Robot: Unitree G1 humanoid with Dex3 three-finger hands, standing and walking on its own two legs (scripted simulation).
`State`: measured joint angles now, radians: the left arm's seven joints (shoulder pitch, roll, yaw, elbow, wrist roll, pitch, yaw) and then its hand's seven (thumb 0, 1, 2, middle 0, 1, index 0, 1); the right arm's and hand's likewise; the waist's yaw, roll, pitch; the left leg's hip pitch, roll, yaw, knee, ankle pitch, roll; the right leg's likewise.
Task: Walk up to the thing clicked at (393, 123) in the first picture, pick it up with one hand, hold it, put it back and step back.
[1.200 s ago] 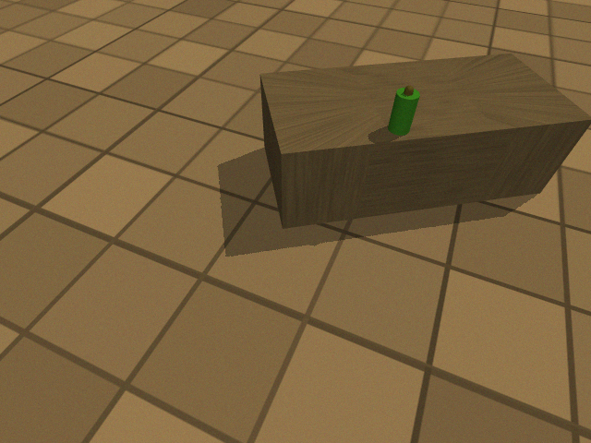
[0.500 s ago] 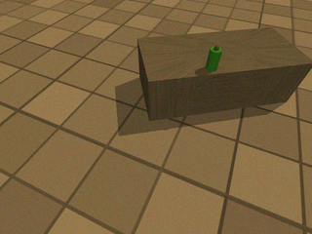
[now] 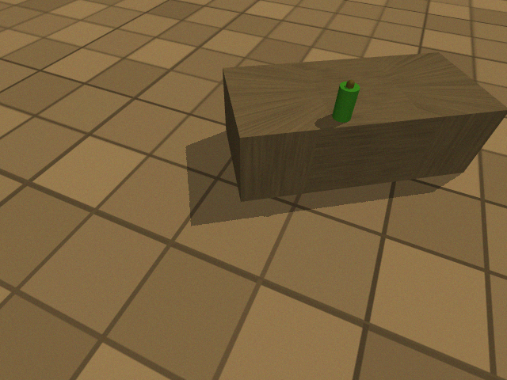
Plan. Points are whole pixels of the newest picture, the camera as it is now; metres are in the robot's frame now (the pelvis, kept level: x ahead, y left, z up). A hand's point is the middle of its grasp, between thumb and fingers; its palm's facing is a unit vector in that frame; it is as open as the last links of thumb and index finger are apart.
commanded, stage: walk up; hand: right
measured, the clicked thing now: (346, 99) +1.23 -0.41 -0.27
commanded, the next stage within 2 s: none
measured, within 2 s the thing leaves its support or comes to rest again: neither
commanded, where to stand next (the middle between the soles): +0.82 -0.22 m, yaw +8 degrees
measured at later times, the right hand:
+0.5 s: hand (462, 329) +0.24 -0.39 -0.14, palm faces -0.10 +0.92 -0.39, open 7.4 cm
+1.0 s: hand (448, 247) +0.43 -0.45 -0.15, palm faces -0.07 +0.91 -0.41, open 7.4 cm
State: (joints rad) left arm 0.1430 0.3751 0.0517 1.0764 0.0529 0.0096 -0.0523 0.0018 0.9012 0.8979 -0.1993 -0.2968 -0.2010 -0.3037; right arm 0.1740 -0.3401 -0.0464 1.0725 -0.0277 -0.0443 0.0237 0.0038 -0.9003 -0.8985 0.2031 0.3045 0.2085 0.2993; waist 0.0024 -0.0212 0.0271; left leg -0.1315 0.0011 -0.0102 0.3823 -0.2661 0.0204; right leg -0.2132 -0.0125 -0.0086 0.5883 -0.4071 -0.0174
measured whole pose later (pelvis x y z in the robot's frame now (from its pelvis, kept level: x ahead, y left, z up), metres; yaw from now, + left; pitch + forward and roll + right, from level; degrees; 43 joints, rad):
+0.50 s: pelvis +0.14 -0.12 -0.01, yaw +2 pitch -2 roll -1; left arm 0.32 0.39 0.08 0.94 0.03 -0.04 -0.08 0.00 0.90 0.90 -0.20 -0.30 -0.20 -0.30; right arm 0.24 -0.42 -0.08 0.94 -0.02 -0.06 0.06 0.01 -0.90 -0.90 0.20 0.30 0.21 0.30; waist 0.06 0.02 0.06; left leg -0.49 0.05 -0.01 0.92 -0.32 0.01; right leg -0.12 0.03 -0.11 0.44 -0.29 -0.06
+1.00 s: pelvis +0.37 -0.17 -0.02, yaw +4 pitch -3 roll +2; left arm 0.23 0.46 0.09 0.83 0.02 -0.02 -0.10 0.00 0.90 0.90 -0.20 -0.30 -0.20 -0.30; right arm 0.35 -0.43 -0.06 0.84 -0.01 -0.10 0.03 0.00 -0.90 -0.90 0.21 0.31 0.21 0.30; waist -0.02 -0.04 0.08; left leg -0.11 0.08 0.05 0.57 -0.40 -0.05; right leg -0.48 -0.13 0.00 0.70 -0.21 -0.02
